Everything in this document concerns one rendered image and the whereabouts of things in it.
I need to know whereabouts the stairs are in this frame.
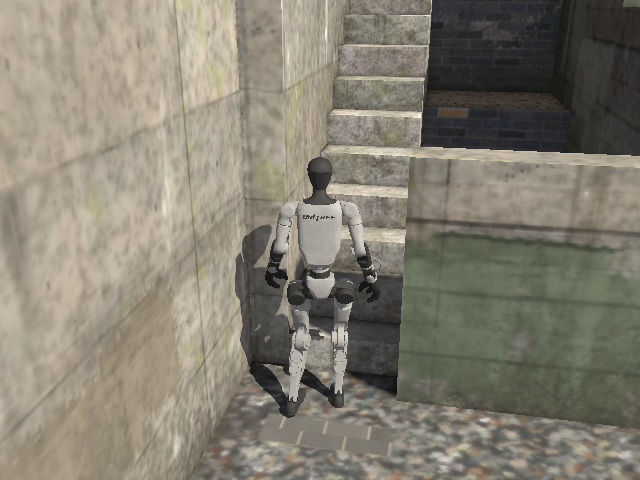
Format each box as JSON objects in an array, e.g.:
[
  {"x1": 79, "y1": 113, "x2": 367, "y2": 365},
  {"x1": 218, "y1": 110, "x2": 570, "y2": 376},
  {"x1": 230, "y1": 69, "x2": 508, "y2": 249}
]
[{"x1": 289, "y1": 0, "x2": 433, "y2": 376}]

